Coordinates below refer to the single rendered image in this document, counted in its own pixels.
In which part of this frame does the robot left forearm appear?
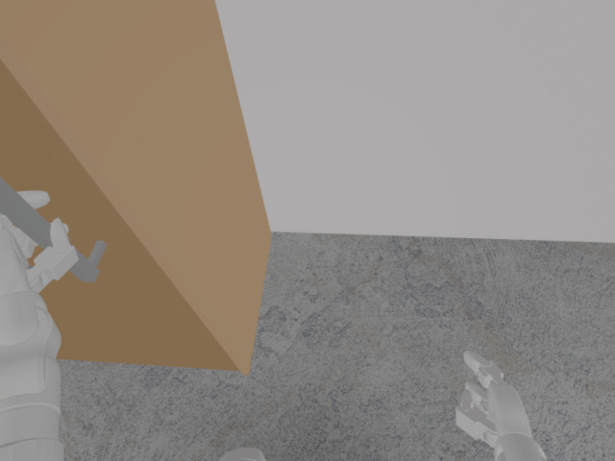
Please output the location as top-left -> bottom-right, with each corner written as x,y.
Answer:
0,291 -> 64,461

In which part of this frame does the robot right forearm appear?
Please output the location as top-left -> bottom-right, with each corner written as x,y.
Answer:
495,433 -> 547,461

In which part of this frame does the robot left hand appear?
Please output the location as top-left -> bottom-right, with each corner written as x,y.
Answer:
0,190 -> 79,297

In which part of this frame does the handle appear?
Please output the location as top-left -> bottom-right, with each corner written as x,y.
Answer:
0,177 -> 107,282

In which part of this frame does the wardrobe door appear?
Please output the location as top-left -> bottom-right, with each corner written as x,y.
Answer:
0,60 -> 239,371

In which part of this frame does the robot right hand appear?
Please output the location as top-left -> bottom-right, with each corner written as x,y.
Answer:
455,351 -> 532,448

